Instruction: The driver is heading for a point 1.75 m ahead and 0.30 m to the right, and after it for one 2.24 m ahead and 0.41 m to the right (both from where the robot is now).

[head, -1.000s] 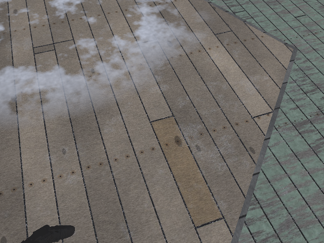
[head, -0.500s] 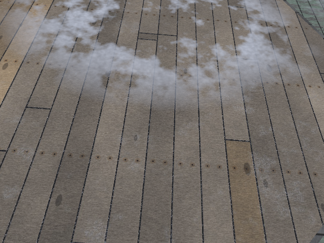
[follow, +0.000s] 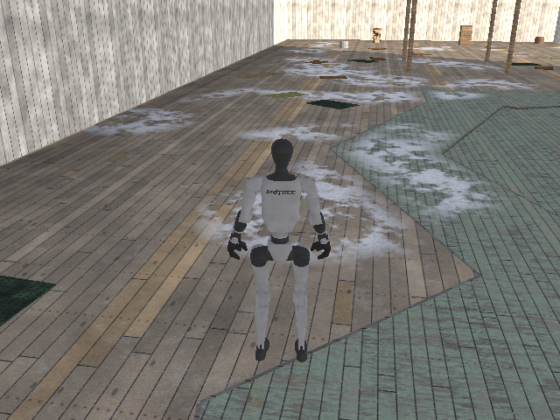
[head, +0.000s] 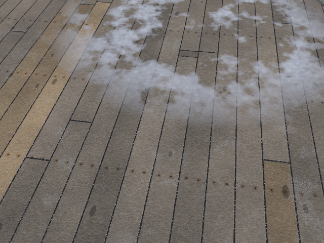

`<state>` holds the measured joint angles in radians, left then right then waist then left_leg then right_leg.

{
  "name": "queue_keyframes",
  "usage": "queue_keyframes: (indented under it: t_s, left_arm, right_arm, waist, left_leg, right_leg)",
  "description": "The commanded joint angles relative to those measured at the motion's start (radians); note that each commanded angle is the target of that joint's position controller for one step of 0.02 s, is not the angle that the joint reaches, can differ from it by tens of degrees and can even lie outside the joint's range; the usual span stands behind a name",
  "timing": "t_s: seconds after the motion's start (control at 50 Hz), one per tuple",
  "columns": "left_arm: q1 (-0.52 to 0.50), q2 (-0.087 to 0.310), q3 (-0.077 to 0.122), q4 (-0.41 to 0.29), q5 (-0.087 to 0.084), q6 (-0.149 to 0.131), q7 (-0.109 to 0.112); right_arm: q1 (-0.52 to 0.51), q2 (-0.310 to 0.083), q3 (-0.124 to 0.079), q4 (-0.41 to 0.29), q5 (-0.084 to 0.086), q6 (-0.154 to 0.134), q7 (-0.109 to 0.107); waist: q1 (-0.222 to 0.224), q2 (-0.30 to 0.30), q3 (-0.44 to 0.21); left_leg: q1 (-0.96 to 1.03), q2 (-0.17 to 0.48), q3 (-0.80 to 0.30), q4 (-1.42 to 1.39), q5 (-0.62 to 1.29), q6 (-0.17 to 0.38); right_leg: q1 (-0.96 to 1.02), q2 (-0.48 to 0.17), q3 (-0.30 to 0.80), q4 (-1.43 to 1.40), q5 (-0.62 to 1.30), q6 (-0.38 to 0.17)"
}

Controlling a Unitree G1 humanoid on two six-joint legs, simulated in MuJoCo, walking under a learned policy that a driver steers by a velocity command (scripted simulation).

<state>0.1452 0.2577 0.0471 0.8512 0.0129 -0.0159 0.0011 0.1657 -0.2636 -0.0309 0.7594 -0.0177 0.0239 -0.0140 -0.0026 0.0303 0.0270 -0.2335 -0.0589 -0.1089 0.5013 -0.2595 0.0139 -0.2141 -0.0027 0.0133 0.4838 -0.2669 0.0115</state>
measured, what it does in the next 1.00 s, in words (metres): lifts its right foot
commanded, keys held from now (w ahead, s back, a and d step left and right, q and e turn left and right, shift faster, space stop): no key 0.58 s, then w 0.42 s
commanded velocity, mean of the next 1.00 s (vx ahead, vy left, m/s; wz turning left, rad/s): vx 0.11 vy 0.00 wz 0.02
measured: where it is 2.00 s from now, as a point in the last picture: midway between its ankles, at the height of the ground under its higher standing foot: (176, 215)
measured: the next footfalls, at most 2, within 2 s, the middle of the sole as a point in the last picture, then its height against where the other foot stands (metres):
right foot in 1.32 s outside the picture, level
left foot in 1.82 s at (148, 190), level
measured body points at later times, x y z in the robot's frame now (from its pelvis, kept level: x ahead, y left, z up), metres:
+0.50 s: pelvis +0.00 -0.02 +0.00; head +0.01 -0.02 +0.45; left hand +0.10 +0.25 -0.13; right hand +0.08 -0.29 -0.13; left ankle +0.00 +0.11 -0.74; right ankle -0.01 -0.13 -0.74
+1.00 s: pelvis +0.09 +0.03 +0.01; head +0.09 +0.05 +0.46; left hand +0.18 +0.30 -0.14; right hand +0.08 -0.24 -0.13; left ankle +0.05 +0.12 -0.74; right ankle +0.06 -0.11 -0.66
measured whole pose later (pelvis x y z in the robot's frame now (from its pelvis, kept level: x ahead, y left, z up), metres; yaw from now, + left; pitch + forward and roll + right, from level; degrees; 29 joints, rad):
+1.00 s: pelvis +0.09 +0.03 +0.01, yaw +0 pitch +0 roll -1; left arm 0.21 0.30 0.04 0.98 -0.03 -0.08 -0.01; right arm 0.37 -0.23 -0.04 1.04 0.01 -0.10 0.01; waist -0.02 -0.04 0.00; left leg -0.12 -0.02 0.02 0.39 -0.28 0.04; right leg -0.44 -0.03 0.01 1.04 -0.33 -0.06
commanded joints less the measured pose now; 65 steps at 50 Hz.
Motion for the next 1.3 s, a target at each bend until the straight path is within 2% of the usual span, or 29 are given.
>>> queue_keyframes:
  t_s: [0.02, 0.12, 0.2, 0.58, 0.6, 0.62, 0.64, 0.68, 0.7, 0.72, 0.74, 0.78, 0.82, 0.84, 0.86, 0.88, 0.9, 0.92, 0.94, 0.98, 1.0, 1.06, 1.08, 1.12, 1.18, 1.22, 1.26, 1.28, 1.3]
  left_arm:
    - [-0.041, 0.135, 0.021, -0.046, -0.002, -0.028, 0.003]
    - [-0.037, 0.127, 0.01, -0.019, -0.005, -0.018, 0.011]
    - [-0.04, 0.122, 0.004, 0.007, -0.006, -0.014, 0.011]
    - [-0.01, 0.118, -0.015, 0.139, -0.008, -0.01, 0.015]
    - [0.008, 0.115, -0.017, 0.15, -0.008, -0.008, 0.017]
    - [0.014, 0.13, -0.012, 0.155, -0.014, -0.005, 0.02]
    - [0.023, 0.157, -0.003, 0.155, -0.021, -0.002, 0.024]
    - [0.083, 0.206, 0.014, 0.164, -0.03, -0.007, 0.03]
    - [0.089, 0.224, 0.022, 0.165, -0.031, -0.015, 0.033]
    - [0.093, 0.217, 0.024, 0.16, -0.028, -0.025, 0.033]
    - [0.088, 0.21, 0.024, 0.153, -0.029, -0.033, 0.029]
    - [0.055, 0.203, 0.025, 0.132, -0.043, -0.038, 0.022]
    - [0.006, 0.204, 0.026, 0.113, -0.055, -0.03, 0.017]
    - [0.017, 0.185, 0.02, 0.11, -0.05, -0.028, 0.015]
    - [0.007, 0.138, 0.004, 0.103, -0.042, -0.032, 0.01]
    - [-0.004, 0.057, -0.019, 0.078, -0.024, -0.043, 0.002]
    - [-0.028, 0.076, -0.011, 0.039, -0.04, -0.061, 0.005]
    - [-0.025, 0.125, -0.001, 0.037, -0.061, -0.075, 0.002]
    - [-0.011, 0.137, 0.002, 0.046, -0.069, -0.085, -0.006]
    - [-0.025, 0.139, 0.012, 0.05, -0.044, -0.094, -0.011]
    - [-0.039, 0.13, 0.013, 0.045, -0.041, -0.092, -0.016]
    - [-0.082, 0.09, 0.007, 0.028, -0.025, -0.082, -0.024]
    - [-0.13, 0.07, -0.001, 0.006, -0.026, -0.081, -0.025]
    - [-0.215, 0.05, -0.011, -0.028, -0.031, -0.082, -0.029]
    - [-0.286, 0.053, -0.017, -0.062, -0.039, -0.081, -0.038]
    - [-0.304, 0.072, -0.014, -0.082, -0.042, -0.084, -0.046]
    - [-0.271, 0.1, -0.002, -0.086, -0.041, -0.089, -0.053]
    - [-0.215, 0.126, 0.011, -0.076, -0.04, -0.089, -0.051]
    - [-0.095, 0.158, 0.03, -0.045, -0.041, -0.087, -0.046]
  right_arm:
    - [-0.012, -0.123, -0.038, -0.052, 0.003, -0.002, -0.007]
    - [0.006, -0.11, -0.039, -0.011, 0.005, -0.01, -0.01]
    - [0.019, -0.109, -0.041, 0.024, 0.006, -0.014, -0.015]
    - [0.037, -0.103, -0.033, 0.183, 0.012, -0.019, -0.03]
    - [0.051, -0.092, -0.03, 0.197, 0.013, -0.019, -0.031]
    - [0.052, -0.088, -0.03, 0.204, 0.017, -0.018, -0.032]
    - [0.046, -0.088, -0.031, 0.203, 0.023, -0.021, -0.032]
    - [0.006, -0.082, -0.027, 0.179, 0.03, -0.044, -0.025]
    - [-0.012, -0.081, -0.027, 0.169, 0.036, -0.06, -0.019]
    - [-0.019, -0.084, -0.029, 0.168, 0.04, -0.073, -0.012]
    - [-0.016, -0.081, -0.03, 0.169, 0.041, -0.082, -0.005]
    - [-0.005, -0.077, -0.03, 0.171, 0.047, -0.099, 0.007]
    - [0.095, -0.063, -0.037, 0.226, 0.042, -0.109, 0.012]
    - [0.167, -0.067, -0.045, 0.263, 0.039, -0.106, 0.011]
    - [0.249, -0.082, -0.052, 0.285, 0.04, -0.103, 0.01]
    - [0.35, -0.154, -0.066, 0.292, 0.039, -0.102, 0.001]
    - [0.402, -0.218, -0.072, 0.302, 0.027, -0.114, 0.017]
    - [0.315, -0.168, -0.054, 0.279, 0.025, -0.13, 0.021]
    - [0.249, -0.126, -0.041, 0.253, 0.025, -0.141, 0.025]
    - [0.201, -0.112, -0.03, 0.231, 0.024, -0.14, 0.033]
    - [0.202, -0.101, -0.023, 0.23, 0.018, -0.136, 0.031]
    - [0.266, -0.09, -0.017, 0.244, 0.018, -0.122, 0.014]
    - [0.268, -0.11, -0.02, 0.243, 0.017, -0.118, 0.008]
    - [0.286, -0.122, -0.02, 0.243, 0.016, -0.115, -0.001]
    - [0.327, -0.135, -0.026, 0.258, 0.025, -0.114, -0.005]
    - [0.327, -0.131, -0.03, 0.265, 0.035, -0.11, -0.006]
    - [0.308, -0.146, -0.039, 0.259, 0.034, -0.101, -0.007]
    - [0.292, -0.158, -0.045, 0.252, 0.03, -0.095, -0.008]
    - [0.278, -0.161, -0.047, 0.247, 0.024, -0.085, -0.008]
  waist:
    - [-0.004, -0.105, -0.065]
    - [0.007, -0.044, -0.049]
    - [0.009, -0.022, -0.04]
    - [0.008, -0.034, -0.011]
    - [0.009, -0.042, -0.031]
    - [0.012, -0.064, -0.016]
    - [0.019, -0.102, 0.014]
    - [0.039, -0.187, 0.077]
    - [0.042, -0.206, 0.117]
    - [0.041, -0.188, 0.13]
    - [0.035, -0.176, 0.133]
    - [0.012, -0.156, 0.111]
    - [-0.047, -0.134, 0.061]
    - [-0.068, -0.109, 0.03]
    - [-0.099, -0.039, 0.006]
    - [-0.121, 0.195, -0.037]
    - [-0.124, 0.283, -0.018]
    - [-0.077, 0.145, 0.053]
    - [-0.051, 0.097, 0.088]
    - [-0.03, 0.042, 0.079]
    - [-0.029, 0.067, 0.079]
    - [-0.046, 0.054, 0.07]
    - [-0.054, 0.054, 0.082]
    - [-0.075, 0.048, 0.096]
    - [-0.086, 0.061, 0.121]
    - [-0.067, 0.061, 0.128]
    - [-0.027, 0.069, 0.089]
    - [0.009, 0.085, 0.037]
    - [0.073, 0.098, -0.047]
  left_leg:
    - [0.036, 0.067, -0.052, -0.045, 0.172, 0.018]
    - [0.033, 0.069, -0.056, -0.061, 0.196, 0.01]
    - [0.042, 0.071, -0.057, -0.072, 0.206, 0.002]
    - [0.072, 0.068, -0.031, -0.097, 0.196, -0.01]
    - [0.077, 0.052, -0.013, -0.092, 0.107, -0.009]
    - [0.046, 0.024, 0.017, -0.062, -0.039, -0.004]
    - [-0.018, -0.002, 0.05, -0.009, -0.187, 0.001]
    - [-0.167, 0.003, 0.101, 0.148, -0.22, 0.005]
    - [-0.206, 0.044, 0.096, 0.233, -0.184, 0.008]
    - [-0.24, 0.074, 0.081, 0.291, -0.193, 0.015]
    - [-0.271, 0.097, 0.074, 0.316, -0.223, 0.021]
    - [-0.206, 0.115, 0.091, 0.191, -0.218, 0.037]
    - [0.084, 0.054, 0.175, -0.019, 0.004, 0.035]
    - [0.202, 0.022, 0.189, -0.042, 0.045, 0.024]
    - [0.304, 0.076, 0.097, -0.084, 0.004, 0.04]
    - [0.411, 0.284, -0.241, -0.234, -0.16, 0.123]
    - [0.405, 0.439, -0.579, -0.351, -0.327, 0.256]
    - [0.356, 0.453, -0.566, -0.353, -0.397, 0.27]
    - [0.339, 0.407, -0.458, -0.354, -0.355, 0.232]
    - [0.322, 0.341, -0.301, -0.369, -0.138, 0.175]
    - [0.282, 0.322, -0.243, -0.382, -0.043, 0.166]
    - [0.287, 0.258, -0.08, -0.383, 0.233, 0.16]
    - [0.254, 0.256, -0.059, -0.393, 0.252, 0.164]
    - [0.195, 0.237, -0.01, -0.414, 0.265, 0.158]
    - [0.184, 0.261, 0.012, -0.436, 0.253, 0.163]
    - [0.25, 0.291, 0.021, -0.414, 0.313, 0.151]
    - [0.322, 0.316, 0.033, -0.342, 0.488, 0.132]
    - [0.349, 0.316, 0.044, -0.268, 0.679, 0.121]
    - [0.347, 0.296, 0.069, -0.122, 0.862, 0.105]
  right_leg:
    - [0.023, -0.098, 0.095, -0.09, 0.176, -0.05]
    - [0.037, -0.076, 0.076, -0.075, 0.156, -0.048]
    - [0.039, -0.064, 0.068, -0.076, 0.149, -0.048]
    - [0.028, -0.037, 0.057, -0.114, 0.114, -0.049]
    - [0.034, -0.031, 0.056, -0.127, 0.007, -0.053]
    - [0.023, -0.029, 0.069, -0.143, -0.162, -0.068]
    - [0.009, -0.054, 0.119, -0.172, -0.342, -0.099]
    - [0.015, -0.22, 0.354, -0.303, -0.582, -0.199]
    - [-0.01, -0.299, 0.45, -0.347, -0.587, -0.243]
    - [-0.009, -0.326, 0.483, -0.36, -0.539, -0.261]
    - [0.01, -0.334, 0.477, -0.357, -0.479, -0.26]
    - [0.014, -0.289, 0.372, -0.339, -0.36, -0.218]
    - [-0.116, -0.187, 0.21, -0.266, -0.246, -0.171]
    - [-0.168, -0.145, 0.161, -0.196, -0.214, -0.156]
    - [-0.239, -0.097, 0.099, -0.055, -0.158, -0.125]
    - [-0.383, 0.007, -0.034, 0.28, -0.161, -0.052]
    - [-0.54, 0.058, 0.001, 0.51, -0.32, -0.049]
    - [-0.618, -0.019, 0.071, 0.641, -0.275, -0.07]
    - [-0.649, -0.061, 0.078, 0.666, -0.164, -0.089]
    - [-0.632, -0.106, 0.054, 0.598, -0.013, -0.087]
    - [-0.586, -0.121, 0.048, 0.558, 0.035, -0.075]
    - [-0.567, -0.101, -0.013, 0.437, 0.128, -0.029]
    - [-0.55, -0.095, -0.023, 0.355, 0.166, -0.016]
    - [-0.474, -0.069, -0.05, 0.211, 0.252, -0.004]
    - [-0.398, -0.044, -0.062, 0.095, 0.32, -0.014]
    - [-0.401, -0.045, -0.04, 0.05, 0.314, -0.041]
    - [-0.343, -0.03, -0.039, 0.025, 0.271, -0.073]
    - [-0.261, -0.004, -0.056, 0.036, 0.238, -0.09]
    - [-0.11, 0.031, -0.081, 0.045, 0.213, -0.114]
